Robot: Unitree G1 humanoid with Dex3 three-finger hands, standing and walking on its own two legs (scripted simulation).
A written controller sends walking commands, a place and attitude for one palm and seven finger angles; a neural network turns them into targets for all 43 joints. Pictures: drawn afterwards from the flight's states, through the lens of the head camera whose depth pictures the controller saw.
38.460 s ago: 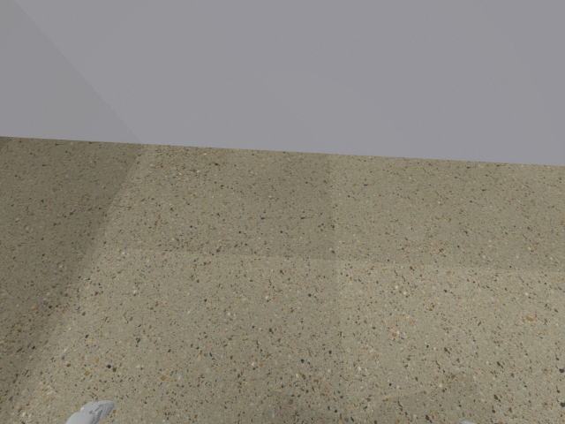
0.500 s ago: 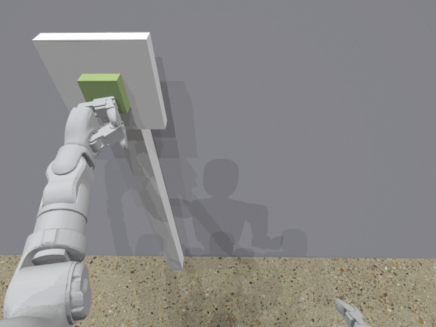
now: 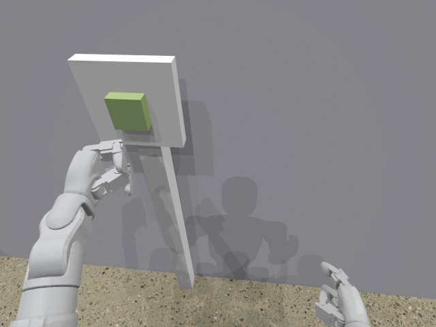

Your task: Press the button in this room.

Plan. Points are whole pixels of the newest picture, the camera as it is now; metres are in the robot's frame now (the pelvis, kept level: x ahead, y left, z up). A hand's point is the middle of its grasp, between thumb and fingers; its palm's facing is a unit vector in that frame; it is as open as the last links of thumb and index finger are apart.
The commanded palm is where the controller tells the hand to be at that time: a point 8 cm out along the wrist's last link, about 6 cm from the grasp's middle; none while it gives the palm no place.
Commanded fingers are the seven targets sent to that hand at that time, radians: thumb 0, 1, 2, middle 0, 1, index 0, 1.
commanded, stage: draw the hand back to the body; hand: left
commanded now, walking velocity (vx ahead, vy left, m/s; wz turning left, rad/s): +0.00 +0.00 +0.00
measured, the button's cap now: (129, 111) +0.45 +0.22 +0.20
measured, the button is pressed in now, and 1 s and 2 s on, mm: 0 0 0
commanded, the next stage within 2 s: step back with the hand held close in 1.58 s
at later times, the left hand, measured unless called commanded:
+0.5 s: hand (105, 197) +0.26 +0.21 +0.16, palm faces +0.07 -1.00 -0.06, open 3.1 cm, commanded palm +0.23 +0.25 +0.17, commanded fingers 0.00 0.90 0.90 -1.30 -1.50 -1.30 -1.50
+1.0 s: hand (70, 232) +0.19 +0.23 +0.17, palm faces +0.37 -0.88 -0.30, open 3.1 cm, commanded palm +0.15 +0.27 +0.18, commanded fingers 0.00 0.90 0.90 -1.30 -1.50 -1.30 -1.50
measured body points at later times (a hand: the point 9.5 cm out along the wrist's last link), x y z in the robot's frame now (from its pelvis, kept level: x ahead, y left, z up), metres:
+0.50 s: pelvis -0.02 +0.00 +0.00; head -0.06 -0.02 +0.45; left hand +0.25 +0.26 +0.17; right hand +0.15 -0.23 -0.08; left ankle -0.03 +0.12 -0.74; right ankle -0.01 -0.10 -0.74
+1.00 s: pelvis -0.02 +0.01 +0.00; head -0.05 -0.02 +0.45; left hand +0.17 +0.27 +0.19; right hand +0.15 -0.21 -0.08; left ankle -0.03 +0.12 -0.74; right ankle -0.01 -0.10 -0.74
